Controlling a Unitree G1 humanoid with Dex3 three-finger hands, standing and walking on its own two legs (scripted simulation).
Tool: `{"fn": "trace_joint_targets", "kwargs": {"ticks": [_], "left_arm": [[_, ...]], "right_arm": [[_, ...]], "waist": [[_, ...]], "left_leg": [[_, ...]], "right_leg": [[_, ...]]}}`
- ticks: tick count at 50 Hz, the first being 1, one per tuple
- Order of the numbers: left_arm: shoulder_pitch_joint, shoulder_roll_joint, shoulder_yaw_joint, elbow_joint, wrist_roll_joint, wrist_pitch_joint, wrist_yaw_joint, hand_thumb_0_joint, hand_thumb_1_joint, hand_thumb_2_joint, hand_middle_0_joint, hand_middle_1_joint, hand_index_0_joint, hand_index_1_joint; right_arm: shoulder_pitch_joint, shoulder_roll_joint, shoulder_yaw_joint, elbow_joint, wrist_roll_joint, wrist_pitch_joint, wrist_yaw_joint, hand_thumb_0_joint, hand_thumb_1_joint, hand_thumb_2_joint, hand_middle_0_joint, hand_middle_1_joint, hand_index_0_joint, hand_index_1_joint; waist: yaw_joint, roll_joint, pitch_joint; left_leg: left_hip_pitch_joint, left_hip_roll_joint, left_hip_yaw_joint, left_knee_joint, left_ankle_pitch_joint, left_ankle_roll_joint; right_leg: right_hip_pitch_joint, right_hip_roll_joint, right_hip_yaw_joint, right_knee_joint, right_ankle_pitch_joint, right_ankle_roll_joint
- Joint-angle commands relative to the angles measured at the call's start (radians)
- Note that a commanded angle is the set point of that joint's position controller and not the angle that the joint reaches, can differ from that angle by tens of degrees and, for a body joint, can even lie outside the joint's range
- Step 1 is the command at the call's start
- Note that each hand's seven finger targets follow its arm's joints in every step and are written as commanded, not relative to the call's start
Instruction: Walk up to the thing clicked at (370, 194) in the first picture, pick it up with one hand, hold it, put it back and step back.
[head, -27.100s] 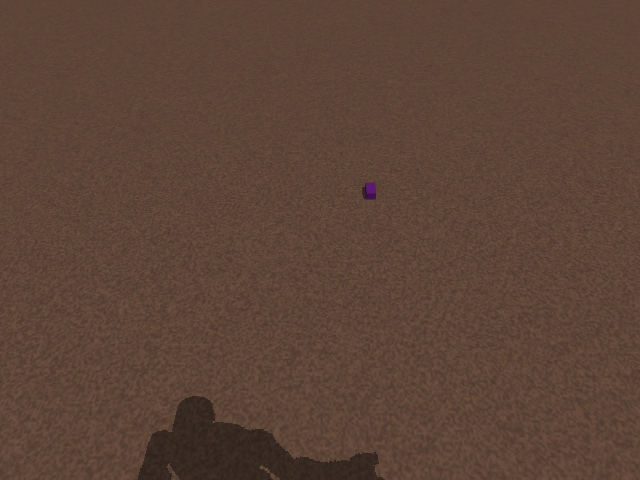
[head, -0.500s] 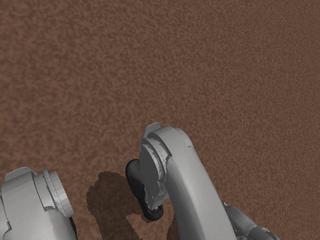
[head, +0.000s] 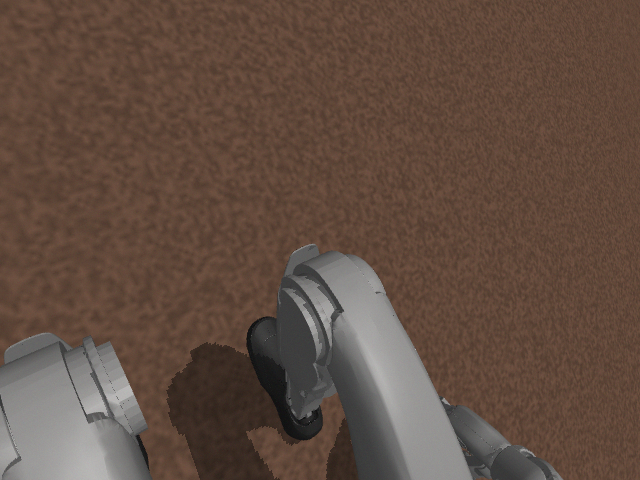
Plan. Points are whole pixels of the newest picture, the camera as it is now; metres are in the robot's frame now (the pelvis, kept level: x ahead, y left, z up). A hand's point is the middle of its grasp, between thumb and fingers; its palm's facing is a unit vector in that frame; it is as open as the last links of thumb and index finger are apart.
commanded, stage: open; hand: left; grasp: from above
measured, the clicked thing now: out of the picture +0.45 +0.36 -0.28
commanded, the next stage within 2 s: withdraw in 0.58 s
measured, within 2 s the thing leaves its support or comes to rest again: neither
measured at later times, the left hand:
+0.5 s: hand out of the picture +0.43 +0.35 -0.25, palm faces -0.46 -0.16 -0.87, open 12.6 cm
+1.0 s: hand out of the picture +0.47 +0.37 -0.19, palm faces -0.30 -0.11 -0.95, open 13.6 cm
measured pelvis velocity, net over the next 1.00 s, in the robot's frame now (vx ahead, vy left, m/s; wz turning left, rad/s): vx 0.00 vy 0.00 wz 0.02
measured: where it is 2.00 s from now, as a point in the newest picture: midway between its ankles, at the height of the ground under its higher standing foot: (220, 445)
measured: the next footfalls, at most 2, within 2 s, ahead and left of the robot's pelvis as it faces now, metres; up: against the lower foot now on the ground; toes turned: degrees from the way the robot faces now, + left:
none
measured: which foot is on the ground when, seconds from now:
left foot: down 0.00-1.00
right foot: down 0.00-1.00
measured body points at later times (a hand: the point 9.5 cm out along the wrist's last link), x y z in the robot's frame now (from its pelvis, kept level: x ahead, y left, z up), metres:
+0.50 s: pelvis +0.00 +0.00 +0.00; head +0.27 +0.14 +0.32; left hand +0.45 +0.36 -0.20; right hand +0.08 -0.25 -0.05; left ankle +0.06 +0.13 -0.27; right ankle +0.12 -0.12 -0.27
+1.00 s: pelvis +0.00 +0.00 +0.01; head +0.26 +0.13 +0.35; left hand +0.48 +0.37 -0.13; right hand +0.08 -0.25 -0.06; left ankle +0.06 +0.13 -0.27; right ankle +0.12 -0.12 -0.27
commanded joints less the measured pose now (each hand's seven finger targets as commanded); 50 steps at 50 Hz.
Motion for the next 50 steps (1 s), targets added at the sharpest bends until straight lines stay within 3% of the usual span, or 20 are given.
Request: {"fn": "trace_joint_targets", "kwargs": {"ticks": [1,5,7,10,12,14,15,18,21,24,27,28,31,34,35,39,42,44,48,50], "left_arm": [[-0.222,0.217,0.003,-0.107,-0.01,0.003,0.037,0.0,0.013,0.536,-0.543,-0.532,-0.548,-0.528],[-0.229,0.216,0.006,-0.135,-0.017,0.004,0.039,0.0,-0.084,0.614,-0.446,-0.629,-0.453,-0.621],[-0.231,0.196,-0.011,-0.114,-0.016,0.005,0.033,0.0,-0.122,0.644,-0.417,-0.661,-0.424,-0.655],[-0.219,0.226,0.016,-0.12,-0.014,0.005,0.029,0.0,-0.166,0.686,-0.38,-0.686,-0.384,-0.683],[-0.236,0.198,-0.009,-0.143,-0.018,-0.001,0.028,0.0,-0.206,0.72,-0.346,-0.722,-0.349,-0.719],[-0.202,0.23,0.021,-0.106,-0.02,0.001,0.033,0.0,-0.223,0.729,-0.308,-0.78,-0.321,-0.766],[-0.208,0.203,-0.003,-0.095,-0.018,0.0,0.028,0.0,-0.234,0.739,-0.305,-0.779,-0.314,-0.769],[-0.234,0.197,-0.01,-0.12,-0.013,-0.003,0.021,0.0,-0.281,0.78,-0.27,-0.806,-0.276,-0.799],[-0.237,0.236,0.014,-0.146,-0.012,-0.008,0.029,0.0,-0.312,0.804,-0.236,-0.843,-0.244,-0.834],[-0.203,0.21,0.008,-0.086,-0.013,-0.007,0.023,0.0,-0.318,0.813,-0.22,-0.863,-0.231,-0.851],[-0.249,0.25,0.022,-0.159,-0.011,-0.012,0.029,0.0,-0.349,0.835,-0.196,-0.888,-0.206,-0.876],[-0.254,0.229,0.002,-0.17,-0.012,-0.012,0.028,0.0,-0.373,0.854,-0.173,-0.908,-0.182,-0.896],[-0.194,0.226,0.009,-0.092,-0.013,-0.006,0.027,0.0,-0.387,0.869,-0.159,-0.922,-0.168,-0.911],[-0.251,0.242,0.003,-0.17,-0.018,-0.014,0.032,0.0,-0.411,0.893,-0.148,-0.926,-0.152,-0.92],[-0.255,0.227,-0.009,-0.18,-0.016,-0.01,0.027,0.0,-0.423,0.901,-0.149,-0.942,-0.162,-0.927],[-0.227,0.242,0.023,-0.201,-0.022,0.009,0.037,0.0,-0.414,0.895,-0.161,-0.909,-0.168,-0.9],[-0.235,0.229,0.049,-0.32,-0.038,0.043,0.046,0.0,-0.425,0.904,-0.153,-0.92,-0.16,-0.912],[-0.24,0.191,0.041,-0.335,-0.048,0.077,0.031,0.0,-0.451,0.925,-0.125,-0.936,-0.131,-0.928],[-0.208,0.151,0.051,-0.497,-0.09,0.144,-0.045,0.0,-0.493,0.96,-0.1,-0.965,-0.101,-0.962],[-0.17,0.091,0.032,-0.505,-0.122,0.172,-0.108,0.0,-0.51,0.976,-0.092,-0.971,-0.089,-0.972]], "right_arm": [[0.191,-0.331,-0.1,0.019,0.0,-0.001,-0.01,0.0,-0.897,-0.9,0.201,0.301,0.201,0.301],[0.181,-0.331,-0.099,0.017,0.0,0.004,-0.01,0.0,-0.894,-0.899,0.201,0.301,0.201,0.301],[0.174,-0.325,-0.097,0.012,0.003,0.003,-0.008,0.0,-0.895,-0.9,0.201,0.301,0.201,0.301],[0.197,-0.333,-0.099,0.016,0.001,0.007,-0.009,0.0,-0.893,-0.899,0.201,0.301,0.201,0.301],[0.18,-0.326,-0.094,0.008,0.002,0.009,-0.011,0.0,-0.892,-0.899,0.201,0.301,0.201,0.301],[0.181,-0.335,-0.098,0.013,0.002,0.011,-0.013,0.0,-0.893,-0.898,0.201,0.301,0.201,0.301],[0.179,-0.329,-0.096,0.006,0.002,0.012,-0.011,0.0,-0.892,-0.899,0.201,0.301,0.201,0.301],[0.182,-0.336,-0.096,0.005,0.001,0.008,-0.012,0.0,-0.892,-0.898,0.201,0.301,0.201,0.301],[0.191,-0.34,-0.096,0.003,0.003,0.006,-0.013,0.0,-0.891,-0.898,0.201,0.301,0.201,0.301],[0.184,-0.327,-0.082,0.003,0.003,0.004,-0.009,0.0,-0.891,-0.898,0.201,0.301,0.201,0.301],[0.193,-0.344,-0.096,0.001,0.001,0.002,-0.012,0.0,-0.892,-0.898,0.201,0.301,0.201,0.301],[0.18,-0.334,-0.095,-0.001,0.003,0.0,-0.01,0.0,-0.891,-0.898,0.201,0.301,0.201,0.301],[0.191,-0.334,-0.088,0.004,0.003,0.002,-0.01,0.0,-0.89,-0.897,0.201,0.301,0.201,0.301],[0.181,-0.327,-0.089,-0.001,0.002,0.003,-0.015,0.0,-0.89,-0.898,0.201,0.301,0.201,0.301],[0.192,-0.326,-0.089,0.006,0.003,0.001,-0.012,0.0,-0.902,-0.898,0.201,0.3,0.201,0.3],[0.198,-0.328,-0.106,0.011,0.009,0.0,-0.01,0.0,-0.902,-0.899,0.201,0.3,0.2,0.3],[0.207,-0.313,-0.127,0.013,0.011,0.006,0.0,0.0,-0.902,-0.9,0.201,0.3,0.2,0.3],[0.221,-0.307,-0.152,0.027,0.022,0.005,0.011,0.0,-0.899,-0.899,0.2,0.3,0.2,0.3],[0.239,-0.284,-0.205,0.025,0.06,0.027,0.025,0.0,-0.901,-0.901,0.2,0.3,0.2,0.3],[0.243,-0.272,-0.232,0.023,0.087,0.052,0.028,0.0,-0.902,-0.902,0.2,0.3,0.2,0.3]], "waist": [[-0.044,0.584,-0.651],[-0.03,0.605,-0.678],[-0.043,0.578,-0.639],[-0.042,0.57,-0.641],[-0.038,0.593,-0.665],[-0.032,0.587,-0.655],[-0.043,0.558,-0.635],[-0.051,0.571,-0.605],[-0.039,0.589,-0.666],[-0.053,0.545,-0.581],[-0.038,0.606,-0.655],[-0.028,0.612,-0.675],[-0.046,0.545,-0.613],[-0.026,0.577,-0.674],[-0.035,0.586,-0.673],[-0.013,0.627,-0.731],[0.035,0.717,-0.806],[0.028,0.697,-0.79],[0.089,0.741,-0.891],[0.105,0.673,-0.892]], "left_leg": [[0.514,0.032,0.097,-0.272,0.268,0.006],[0.537,0.034,0.089,-0.283,0.299,0.001],[0.494,0.033,0.099,-0.268,0.269,0.008],[0.493,0.03,0.101,-0.273,0.273,0.009],[0.521,0.033,0.093,-0.277,0.285,0.005],[0.515,0.033,0.084,-0.285,0.279,0.002],[0.482,0.032,0.093,-0.275,0.257,0.009],[0.492,0.031,0.092,-0.276,0.25,0.005],[0.538,0.034,0.084,-0.281,0.281,0.002],[0.481,0.032,0.083,-0.273,0.248,0.004],[0.533,0.033,0.087,-0.281,0.272,0.001],[0.539,0.037,0.087,-0.279,0.282,0.0],[0.476,0.032,0.094,-0.266,0.249,0.01],[0.494,0.033,0.101,-0.269,0.251,0.011],[0.508,0.033,0.102,-0.267,0.263,0.01],[0.562,0.037,0.094,-0.277,0.314,-0.001],[0.596,0.031,0.111,-0.311,0.336,-0.008],[0.575,0.028,0.119,-0.302,0.331,-0.003],[0.595,0.016,0.149,-0.334,0.364,0.0],[0.562,0.01,0.152,-0.36,0.325,0.007]], "right_leg": [[0.373,0.038,-0.104,-0.172,0.27,-0.082],[0.375,0.038,-0.109,-0.168,0.288,-0.085],[0.363,0.039,-0.104,-0.174,0.269,-0.083],[0.372,0.036,-0.104,-0.178,0.272,-0.081],[0.371,0.038,-0.106,-0.171,0.275,-0.085],[0.36,0.036,-0.114,-0.166,0.272,-0.084],[0.362,0.04,-0.106,-0.174,0.258,-0.083],[0.331,0.033,-0.108,-0.174,0.248,-0.084],[0.362,0.034,-0.109,-0.169,0.27,-0.083],[0.327,0.031,-0.115,-0.172,0.241,-0.082],[0.356,0.031,-0.108,-0.17,0.262,-0.085],[0.361,0.036,-0.105,-0.166,0.269,-0.087],[0.358,0.038,-0.107,-0.178,0.249,-0.08],[0.394,0.04,-0.095,-0.187,0.254,-0.084],[0.381,0.039,-0.098,-0.181,0.265,-0.084],[0.38,0.036,-0.104,-0.166,0.297,-0.087],[0.37,0.033,-0.098,-0.165,0.312,-0.094],[0.327,0.03,-0.093,-0.168,0.309,-0.093],[0.346,0.023,-0.06,-0.188,0.324,-0.1],[0.32,0.017,-0.048,-0.208,0.291,-0.103]]}}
